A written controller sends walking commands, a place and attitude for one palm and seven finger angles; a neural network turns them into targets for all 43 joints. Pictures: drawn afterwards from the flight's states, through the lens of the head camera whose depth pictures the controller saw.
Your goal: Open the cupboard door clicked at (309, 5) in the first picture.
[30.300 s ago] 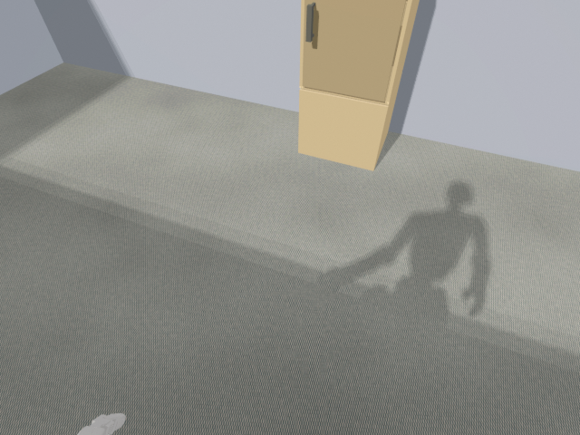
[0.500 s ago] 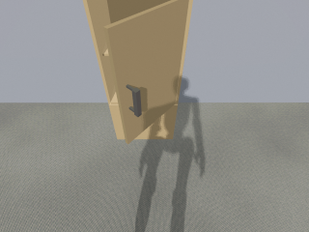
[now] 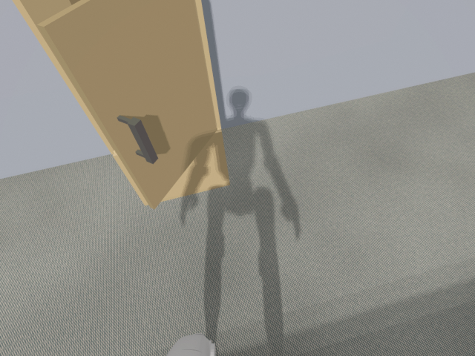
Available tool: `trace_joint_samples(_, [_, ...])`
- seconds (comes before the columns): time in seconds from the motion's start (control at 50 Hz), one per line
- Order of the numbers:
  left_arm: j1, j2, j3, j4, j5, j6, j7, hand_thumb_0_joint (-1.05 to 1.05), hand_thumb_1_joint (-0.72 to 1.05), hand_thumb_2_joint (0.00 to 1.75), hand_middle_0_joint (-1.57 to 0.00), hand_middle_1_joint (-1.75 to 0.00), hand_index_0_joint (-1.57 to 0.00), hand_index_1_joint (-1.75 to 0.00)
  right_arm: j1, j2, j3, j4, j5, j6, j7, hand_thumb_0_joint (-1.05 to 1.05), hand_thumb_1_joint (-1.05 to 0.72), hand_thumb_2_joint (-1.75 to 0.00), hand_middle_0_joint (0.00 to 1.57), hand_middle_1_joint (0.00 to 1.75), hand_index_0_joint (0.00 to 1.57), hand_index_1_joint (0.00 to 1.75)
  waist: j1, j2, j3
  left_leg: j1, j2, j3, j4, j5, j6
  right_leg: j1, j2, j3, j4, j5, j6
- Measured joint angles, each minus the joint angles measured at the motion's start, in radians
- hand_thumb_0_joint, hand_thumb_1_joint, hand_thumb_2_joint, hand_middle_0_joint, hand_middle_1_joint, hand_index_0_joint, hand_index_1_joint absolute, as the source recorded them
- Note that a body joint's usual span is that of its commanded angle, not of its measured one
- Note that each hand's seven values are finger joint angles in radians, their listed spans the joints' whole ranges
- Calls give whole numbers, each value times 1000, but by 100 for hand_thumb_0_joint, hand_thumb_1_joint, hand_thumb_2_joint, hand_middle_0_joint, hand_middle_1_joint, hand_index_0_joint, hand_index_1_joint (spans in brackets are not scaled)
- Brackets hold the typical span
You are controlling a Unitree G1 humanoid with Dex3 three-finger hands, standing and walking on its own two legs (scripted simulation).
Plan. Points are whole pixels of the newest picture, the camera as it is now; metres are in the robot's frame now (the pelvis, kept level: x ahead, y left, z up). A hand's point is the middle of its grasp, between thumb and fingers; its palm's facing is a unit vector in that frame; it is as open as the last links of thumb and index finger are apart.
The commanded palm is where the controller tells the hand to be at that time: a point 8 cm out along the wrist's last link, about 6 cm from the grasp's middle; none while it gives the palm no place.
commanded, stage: walk to a spot facing it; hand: left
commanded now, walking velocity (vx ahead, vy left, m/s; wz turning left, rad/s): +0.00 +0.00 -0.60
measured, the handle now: (137, 139) +0.57 +0.30 -0.03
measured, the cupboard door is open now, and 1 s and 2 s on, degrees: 48 48 48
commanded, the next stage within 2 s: none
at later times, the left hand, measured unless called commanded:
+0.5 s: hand out of the picture +0.12 +0.21 -0.17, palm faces -0.21 -0.96 -0.21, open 7.4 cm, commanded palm none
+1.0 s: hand (213, 318) +0.20 +0.08 -0.14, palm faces -0.54 -0.81 -0.23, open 7.4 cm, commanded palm none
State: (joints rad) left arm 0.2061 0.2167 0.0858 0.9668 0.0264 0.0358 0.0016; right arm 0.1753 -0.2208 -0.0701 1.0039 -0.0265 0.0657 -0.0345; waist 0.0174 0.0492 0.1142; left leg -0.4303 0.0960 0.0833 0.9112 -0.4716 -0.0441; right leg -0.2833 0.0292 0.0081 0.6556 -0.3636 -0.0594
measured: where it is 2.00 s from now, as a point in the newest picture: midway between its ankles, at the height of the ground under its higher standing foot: (343, 310)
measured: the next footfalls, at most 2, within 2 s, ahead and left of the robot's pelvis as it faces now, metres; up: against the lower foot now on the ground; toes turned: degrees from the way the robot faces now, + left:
left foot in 0.40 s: +0.08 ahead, +0.13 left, +0.00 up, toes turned -15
right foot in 0.76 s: +0.00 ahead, -0.13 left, +0.00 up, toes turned -31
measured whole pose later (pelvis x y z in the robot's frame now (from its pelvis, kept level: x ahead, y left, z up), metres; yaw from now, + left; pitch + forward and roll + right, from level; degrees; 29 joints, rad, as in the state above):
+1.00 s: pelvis +0.04 -0.05 +0.02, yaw -35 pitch +1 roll +1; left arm 0.24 0.19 0.05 0.93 0.02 0.00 -0.02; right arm 0.19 -0.25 -0.07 0.92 -0.03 0.04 0.01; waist -0.01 0.01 0.08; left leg -0.53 0.09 0.04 1.03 -0.34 -0.08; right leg -0.18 0.05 0.06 0.45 -0.28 -0.05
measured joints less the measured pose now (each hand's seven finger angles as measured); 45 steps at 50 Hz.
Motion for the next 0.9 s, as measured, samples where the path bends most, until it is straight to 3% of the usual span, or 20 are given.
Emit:
trace_joint_samples(0.08, [12, -9, -7, -8, -3, -1, 11, 1, 91, 90, -19, -29, -20, -30, -45, -8, -5, -31, 4, 0, 4, 0, -91, -90, 20, 30, 20, 29, 6, -25, -3, -54, -42, -41, 157, 25, -10, 27, 21, 51, -84, 49, -12])
trace_joint_samples(0.22, [32, -28, -20, -21, -3, -1, 10, 1, 91, 89, -20, -30, -20, -30, -110, -5, -1, -92, 12, -9, 0, 0, -91, -90, 20, 30, 19, 29, 14, -47, -14, -31, -70, -91, 78, 52, -20, 46, 64, 127, -160, 104, -14])
trace_joint_samples(0.32, [33, -23, -16, -34, 1, 2, 7, 1, 91, 89, -20, -30, -21, -30, -128, 10, 8, -116, 19, -17, -3, 0, -91, -90, 20, 30, 19, 29, 29, -71, -16, 18, -89, -110, -52, 34, -13, 37, 89, 171, -165, 112, -5])
trace_joint_samples(0.4, [43, -10, -10, -40, -7, 15, 5, 1, 91, 89, -20, -30, -21, -30, -106, 17, 25, -139, 22, -42, -5, 0, -91, -90, 20, 30, 19, 29, 21, -75, -38, 130, -80, -125, -348, 158, 9, -3, 121, 198, -109, 85, 16])
trace_joint_samples(0.46, [12, 18, -2, -37, -8, 28, -7, 1, 91, 89, -20, -30, -20, -30, -78, 31, 38, -142, 5, -53, -10, 0, -91, -90, 20, 30, 20, 29, 21, -97, -20, 139, -75, -97, -348, 169, 36, -109, 93, 127, 158, -117, 59])
trace_joint_samples(0.54, [-20, 48, 12, -53, 0, 29, -27, 1, 91, 89, -20, -30, -20, -30, -17, 42, 56, -137, -8, -51, -13, 0, -91, -90, 20, 30, 20, 30, 21, -93, -4, 176, -39, -62, -405, 187, 32, -220, 31, 39, 442, -105, 101])
trace_joint_samples(0.58, [-30, 55, 13, -64, -3, 30, -33, 1, 91, 90, -20, -29, -20, -30, 8, 41, 58, -128, -10, -49, -12, 0, -91, -90, 20, 30, 20, 30, 19, -83, 1, 191, -20, -41, -427, 194, 27, -236, -2, 18, 462, -81, 111])
trace_joint_samples(0.64, [-45, 59, 9, -70, -5, 34, -41, 1, 91, 90, -19, -29, -20, -30, 37, 32, 53, -115, -11, -48, -7, 0, -90, -90, 20, 30, 20, 30, 8, -64, 8, 205, 8, -2, -433, 187, 15, -209, -42, -12, 352, -64, 116])
trace_joint_samples(0.72, [-69, 55, -3, -69, -7, 30, -47, 1, 91, 90, -19, -29, -20, -30, 68, 9, 38, -101, -11, -45, 2, 0, -90, -90, 20, 30, 20, 30, -19, -38, 15, 207, 43, 52, -383, 146, -11, -117, -54, -48, 116, -40, 97])
trace_joint_samples(0.76, [-72, 55, -11, -76, -7, 17, -50, 1, 91, 90, -19, -29, -20, -30, 94, -7, 30, -98, -5, -40, 8, 0, -90, -90, 20, 30, 20, 30, -28, -30, 5, 188, 60, 73, -309, 100, -29, -37, -50, -63, -50, 58, 73])
trace_joint_samples(0.82, [-78, 28, -22, -71, -9, -11, -32, 1, 91, 90, -19, -29, -20, -30, 84, -42, 15, -70, 4, -9, 11, 0, -91, -90, 20, 30, 20, 30, -36, 4, 12, 85, 43, 1, 1, -74, -22, -36, -21, -47, -19, 34, 33])
trace_joint_samples(0.9, [-40, 0, -30, -71, -11, -24, -12, 1, 91, 90, -20, -29, -20, -30, 59, -49, 7, -58, 1, -2, 24, 1, -91, -90, 20, 30, 19, 29, -33, -11, -1, -32, 7, -27, 192, 4, -27, 30, -5, -9, -105, 51, 22])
